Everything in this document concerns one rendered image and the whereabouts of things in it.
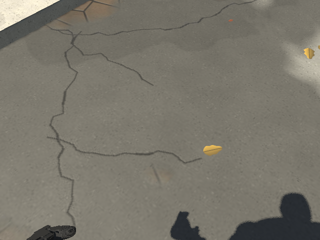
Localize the left robot hand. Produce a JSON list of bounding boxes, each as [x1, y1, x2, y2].
[[26, 225, 76, 240]]

